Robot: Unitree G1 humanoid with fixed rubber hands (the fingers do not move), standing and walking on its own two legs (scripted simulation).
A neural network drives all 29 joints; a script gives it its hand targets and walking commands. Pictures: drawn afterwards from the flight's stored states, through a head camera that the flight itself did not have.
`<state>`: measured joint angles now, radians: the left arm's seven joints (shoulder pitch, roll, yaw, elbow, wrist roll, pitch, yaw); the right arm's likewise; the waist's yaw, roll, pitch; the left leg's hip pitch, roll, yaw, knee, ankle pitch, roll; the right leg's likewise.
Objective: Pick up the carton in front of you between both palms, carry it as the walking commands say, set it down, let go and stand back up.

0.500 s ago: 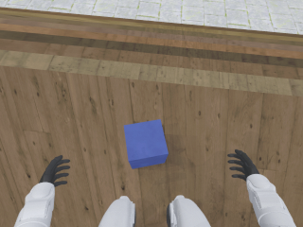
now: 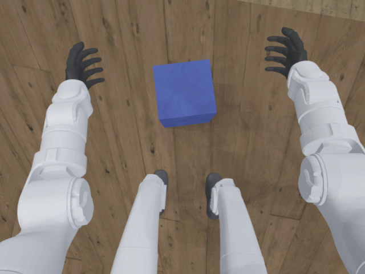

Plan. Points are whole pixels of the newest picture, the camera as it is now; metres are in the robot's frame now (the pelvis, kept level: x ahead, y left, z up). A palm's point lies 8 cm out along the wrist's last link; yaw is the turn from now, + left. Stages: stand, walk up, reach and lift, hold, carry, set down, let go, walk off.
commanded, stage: reach and lift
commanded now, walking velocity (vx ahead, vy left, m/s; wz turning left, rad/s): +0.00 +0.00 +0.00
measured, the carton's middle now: (184, 97) +0.55 +0.04 -0.55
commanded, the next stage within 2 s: none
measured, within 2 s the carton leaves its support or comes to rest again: neither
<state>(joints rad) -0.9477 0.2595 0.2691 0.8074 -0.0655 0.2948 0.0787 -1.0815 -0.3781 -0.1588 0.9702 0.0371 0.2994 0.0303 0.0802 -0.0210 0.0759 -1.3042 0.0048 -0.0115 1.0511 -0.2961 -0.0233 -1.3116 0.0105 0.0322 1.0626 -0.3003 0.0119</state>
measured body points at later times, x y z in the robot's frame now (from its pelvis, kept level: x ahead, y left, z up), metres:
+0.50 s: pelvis +0.04 -0.01 -0.04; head +0.38 +0.00 +0.25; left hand +0.53 +0.23 -0.19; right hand +0.60 -0.14 -0.19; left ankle +0.09 +0.13 -0.63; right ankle +0.09 -0.13 -0.63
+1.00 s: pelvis -0.02 -0.01 -0.26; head +0.35 +0.00 -0.02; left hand +0.52 +0.23 -0.42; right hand +0.59 -0.14 -0.42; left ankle +0.09 +0.13 -0.64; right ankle +0.09 -0.13 -0.64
